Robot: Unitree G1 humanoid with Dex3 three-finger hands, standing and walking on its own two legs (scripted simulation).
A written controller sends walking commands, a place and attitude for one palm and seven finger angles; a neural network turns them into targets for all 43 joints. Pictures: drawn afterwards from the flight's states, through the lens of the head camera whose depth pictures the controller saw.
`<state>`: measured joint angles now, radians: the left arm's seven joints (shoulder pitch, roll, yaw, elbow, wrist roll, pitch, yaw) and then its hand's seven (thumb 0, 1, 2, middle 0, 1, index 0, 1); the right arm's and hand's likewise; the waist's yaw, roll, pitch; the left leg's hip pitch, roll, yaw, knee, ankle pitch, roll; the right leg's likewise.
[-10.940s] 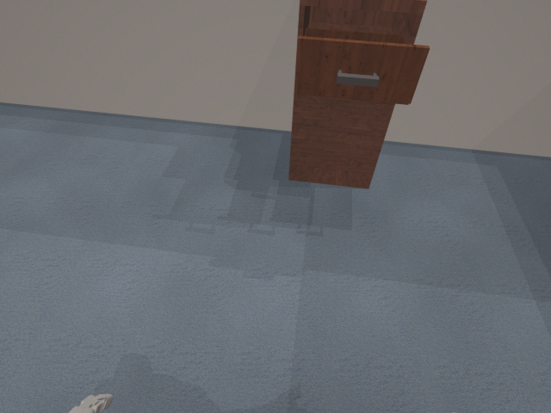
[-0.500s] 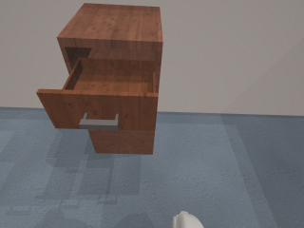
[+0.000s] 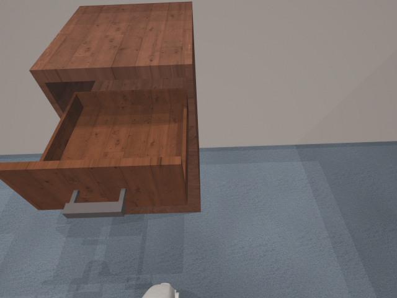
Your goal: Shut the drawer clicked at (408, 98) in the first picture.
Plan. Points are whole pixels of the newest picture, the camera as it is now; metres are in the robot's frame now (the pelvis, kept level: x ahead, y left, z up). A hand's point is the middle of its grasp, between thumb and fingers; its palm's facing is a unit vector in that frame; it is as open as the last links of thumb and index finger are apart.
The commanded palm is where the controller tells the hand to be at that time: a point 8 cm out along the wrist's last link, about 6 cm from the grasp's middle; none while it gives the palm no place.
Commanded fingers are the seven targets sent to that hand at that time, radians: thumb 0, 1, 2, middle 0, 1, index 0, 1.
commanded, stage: come to a stop and stand still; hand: left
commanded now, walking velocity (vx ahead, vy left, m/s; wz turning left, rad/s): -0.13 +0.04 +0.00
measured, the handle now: (97, 201) +0.31 +0.25 +0.00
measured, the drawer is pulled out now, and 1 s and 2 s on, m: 0.30 0.30 0.29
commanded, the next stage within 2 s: look again from close up in 0.82 s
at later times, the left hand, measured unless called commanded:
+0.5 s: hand out of the picture -0.04 +0.22 -0.17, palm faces +0.04 -0.98 -0.19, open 7.4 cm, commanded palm none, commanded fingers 0.00 0.90 0.90 -0.20 -0.30 -0.20 -0.30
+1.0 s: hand out of the picture -0.06 +0.18 -0.18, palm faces +0.00 -0.99 -0.12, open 7.4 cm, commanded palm none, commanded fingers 0.00 0.90 0.90 -0.20 -0.30 -0.20 -0.30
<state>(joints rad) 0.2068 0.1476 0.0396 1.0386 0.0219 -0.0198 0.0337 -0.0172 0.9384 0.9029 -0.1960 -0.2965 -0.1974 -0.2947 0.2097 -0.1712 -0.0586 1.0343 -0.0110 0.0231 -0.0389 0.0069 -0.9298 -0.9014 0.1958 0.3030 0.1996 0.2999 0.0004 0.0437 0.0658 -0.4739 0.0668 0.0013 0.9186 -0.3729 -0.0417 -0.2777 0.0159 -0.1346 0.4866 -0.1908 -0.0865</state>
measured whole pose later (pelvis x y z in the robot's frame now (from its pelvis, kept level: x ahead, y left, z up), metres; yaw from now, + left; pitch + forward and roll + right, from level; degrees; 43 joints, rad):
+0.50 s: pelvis -0.04 +0.04 +0.01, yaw -1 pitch -1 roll +0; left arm 0.28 0.19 0.04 1.09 0.02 0.04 0.01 0.00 0.91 0.90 -0.19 -0.30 -0.19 -0.29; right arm 0.17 -0.14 -0.04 1.05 -0.02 0.01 -0.04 0.00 -0.93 -0.90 0.20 0.30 0.21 0.30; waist 0.01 -0.03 0.03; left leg -0.25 0.02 0.06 0.43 -0.17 0.02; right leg -0.24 -0.04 -0.01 0.71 -0.44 0.03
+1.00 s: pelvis -0.03 +0.04 +0.00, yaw -2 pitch -1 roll -2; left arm 0.35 0.09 0.00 1.12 0.03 -0.05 0.04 0.00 0.91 0.90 -0.20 -0.30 -0.20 -0.29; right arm 0.35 -0.14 -0.02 1.11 -0.02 0.01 -0.01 0.01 -0.91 -0.90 0.20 0.30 0.20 0.30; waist -0.01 0.01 0.05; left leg -0.32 0.05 0.03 0.63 -0.32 0.01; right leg -0.10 -0.01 -0.03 0.47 -0.36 0.03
